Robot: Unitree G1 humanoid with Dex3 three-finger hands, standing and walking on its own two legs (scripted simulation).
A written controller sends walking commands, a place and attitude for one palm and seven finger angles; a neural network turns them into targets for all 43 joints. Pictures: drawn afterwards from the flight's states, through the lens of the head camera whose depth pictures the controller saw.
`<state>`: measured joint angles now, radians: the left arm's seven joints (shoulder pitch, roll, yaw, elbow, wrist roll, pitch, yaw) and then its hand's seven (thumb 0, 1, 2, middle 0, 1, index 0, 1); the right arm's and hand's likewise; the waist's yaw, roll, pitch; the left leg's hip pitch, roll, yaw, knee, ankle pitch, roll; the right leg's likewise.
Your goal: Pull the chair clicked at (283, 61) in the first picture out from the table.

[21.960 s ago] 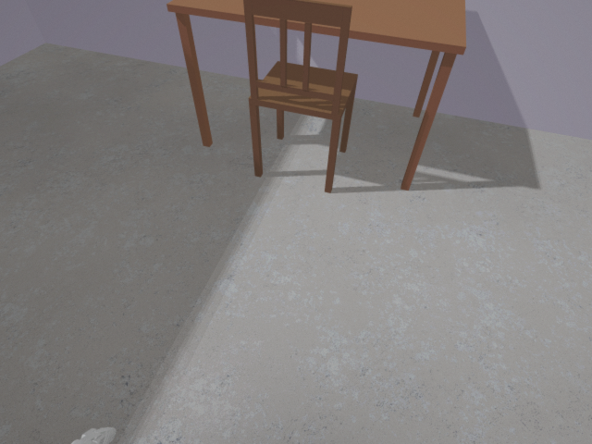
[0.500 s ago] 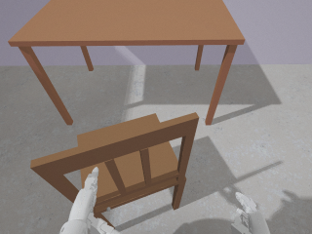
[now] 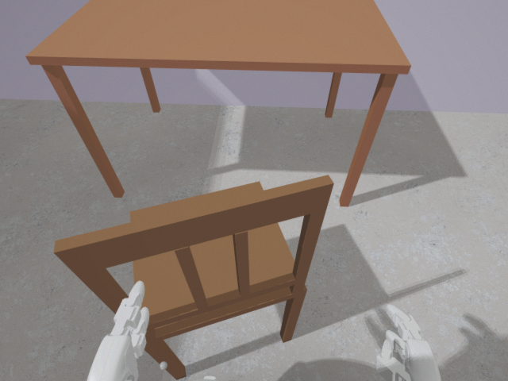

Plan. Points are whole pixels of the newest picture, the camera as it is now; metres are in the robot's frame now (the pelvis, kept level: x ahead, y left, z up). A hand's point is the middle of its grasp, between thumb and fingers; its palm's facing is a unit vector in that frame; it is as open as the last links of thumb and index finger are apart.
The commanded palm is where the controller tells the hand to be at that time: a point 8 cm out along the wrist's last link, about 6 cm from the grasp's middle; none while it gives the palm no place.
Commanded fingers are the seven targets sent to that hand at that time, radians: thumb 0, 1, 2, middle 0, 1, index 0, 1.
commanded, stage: draw the hand back to the body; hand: left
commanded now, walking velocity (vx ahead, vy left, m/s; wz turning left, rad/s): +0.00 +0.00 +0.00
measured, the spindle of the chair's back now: (193, 278) +0.31 +0.13 -0.05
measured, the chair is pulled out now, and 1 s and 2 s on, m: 0.55 0.55 0.55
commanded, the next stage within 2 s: step back with the hand held close in 1.46 s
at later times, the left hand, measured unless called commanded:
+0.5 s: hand (105, 350) +0.16 +0.18 +0.09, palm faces +0.03 -0.95 -0.31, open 16.0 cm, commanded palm +0.14 +0.25 +0.14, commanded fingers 0.00 -0.12 0.41 -0.06 -0.09 -0.06 -0.09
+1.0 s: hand (13, 266) +0.20 +0.25 +0.20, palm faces +0.44 -0.77 -0.46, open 9.3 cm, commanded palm +0.16 +0.28 +0.23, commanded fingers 0.00 0.79 0.85 -0.19 -0.28 -0.19 -0.28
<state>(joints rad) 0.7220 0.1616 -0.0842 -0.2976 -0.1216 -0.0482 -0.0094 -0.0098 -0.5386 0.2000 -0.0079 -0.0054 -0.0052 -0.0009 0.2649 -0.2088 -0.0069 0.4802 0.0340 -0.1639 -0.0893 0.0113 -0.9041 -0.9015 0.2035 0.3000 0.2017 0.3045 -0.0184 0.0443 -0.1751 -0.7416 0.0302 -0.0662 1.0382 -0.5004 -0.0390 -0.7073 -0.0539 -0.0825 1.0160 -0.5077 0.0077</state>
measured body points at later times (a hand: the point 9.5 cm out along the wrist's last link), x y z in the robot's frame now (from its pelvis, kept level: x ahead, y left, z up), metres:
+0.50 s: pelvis +0.00 +0.00 +0.02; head +0.01 -0.01 +0.47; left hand +0.15 +0.23 +0.11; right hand +0.18 -0.22 -0.05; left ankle +0.01 +0.14 -0.67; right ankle +0.00 -0.12 -0.67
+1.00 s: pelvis +0.03 -0.01 +0.06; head +0.01 -0.05 +0.51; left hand +0.17 +0.28 +0.23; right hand +0.23 -0.22 -0.02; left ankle +0.01 +0.14 -0.67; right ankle +0.00 -0.12 -0.67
